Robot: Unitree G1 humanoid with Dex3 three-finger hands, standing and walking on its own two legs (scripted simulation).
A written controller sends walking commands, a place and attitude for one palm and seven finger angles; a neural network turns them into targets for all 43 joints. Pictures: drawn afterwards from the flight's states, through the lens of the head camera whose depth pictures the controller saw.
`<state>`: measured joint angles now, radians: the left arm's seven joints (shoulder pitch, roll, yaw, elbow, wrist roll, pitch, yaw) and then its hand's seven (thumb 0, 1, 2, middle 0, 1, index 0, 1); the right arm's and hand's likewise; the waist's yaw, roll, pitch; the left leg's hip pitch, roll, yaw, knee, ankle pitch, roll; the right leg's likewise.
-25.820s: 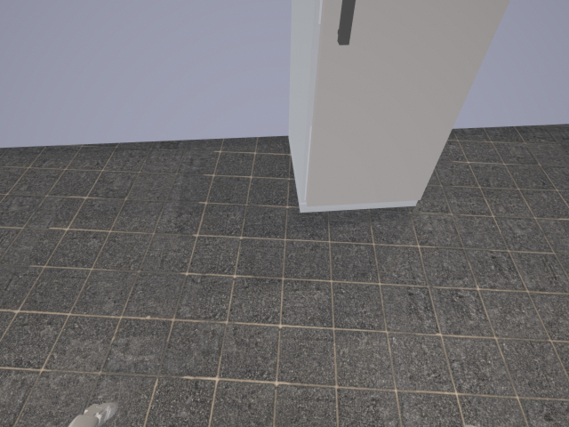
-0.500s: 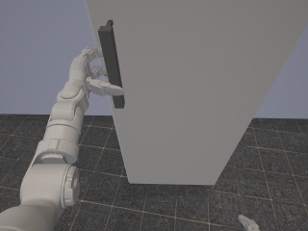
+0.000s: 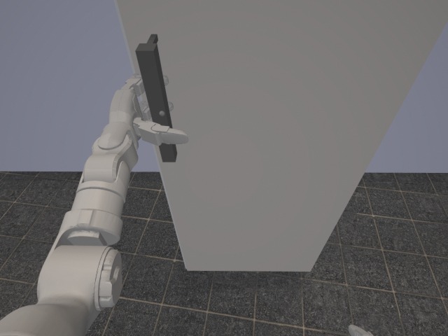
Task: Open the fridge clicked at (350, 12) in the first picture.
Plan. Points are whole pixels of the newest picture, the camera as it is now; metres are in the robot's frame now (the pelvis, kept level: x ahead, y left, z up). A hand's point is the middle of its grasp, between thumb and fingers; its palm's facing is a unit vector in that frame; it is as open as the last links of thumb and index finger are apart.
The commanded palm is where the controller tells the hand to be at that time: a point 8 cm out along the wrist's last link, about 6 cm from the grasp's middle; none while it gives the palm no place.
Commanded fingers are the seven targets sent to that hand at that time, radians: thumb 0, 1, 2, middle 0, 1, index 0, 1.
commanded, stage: slide the fingers in behind the handle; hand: left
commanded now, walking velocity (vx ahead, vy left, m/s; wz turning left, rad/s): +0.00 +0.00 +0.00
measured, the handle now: (162, 104) +0.49 +0.13 +0.19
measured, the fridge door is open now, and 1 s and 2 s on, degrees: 0 0 0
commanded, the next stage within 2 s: grip the handle and tug to test in 0.72 s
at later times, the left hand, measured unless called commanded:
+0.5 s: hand (167, 112) +0.44 +0.11 +0.20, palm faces +0.04 -1.00 +0.02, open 13.8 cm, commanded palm +0.42 +0.17 +0.20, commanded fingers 0.00 -0.50 0.30 -0.30 -1.20 -0.30 -1.20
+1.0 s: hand (164, 115) +0.43 +0.12 +0.20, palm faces +0.02 -1.00 +0.02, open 13.3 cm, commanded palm +0.41 +0.17 +0.20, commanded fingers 0.00 -0.03 0.50 -0.35 -1.27 -0.35 -1.27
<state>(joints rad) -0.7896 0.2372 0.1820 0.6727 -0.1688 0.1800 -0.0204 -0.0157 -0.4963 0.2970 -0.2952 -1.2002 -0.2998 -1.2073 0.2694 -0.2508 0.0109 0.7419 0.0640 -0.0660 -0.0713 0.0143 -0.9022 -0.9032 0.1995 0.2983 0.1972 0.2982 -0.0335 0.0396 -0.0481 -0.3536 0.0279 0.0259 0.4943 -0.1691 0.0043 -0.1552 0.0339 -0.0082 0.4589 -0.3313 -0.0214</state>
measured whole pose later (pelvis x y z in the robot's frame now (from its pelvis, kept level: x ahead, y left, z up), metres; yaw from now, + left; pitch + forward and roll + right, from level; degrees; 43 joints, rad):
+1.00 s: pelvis +0.00 +0.00 +0.00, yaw +0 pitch +0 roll -1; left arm -0.77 0.21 0.15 0.63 -0.17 0.21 0.00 -0.02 -0.38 0.35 -0.31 -1.22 -0.31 -1.22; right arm 0.22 -0.24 0.02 0.73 0.06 -0.05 -0.07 0.01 -0.90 -0.90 0.20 0.30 0.20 0.30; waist -0.02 0.04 -0.05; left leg -0.33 0.03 0.02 0.49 -0.16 0.00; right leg -0.13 0.04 -0.02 0.45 -0.33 -0.03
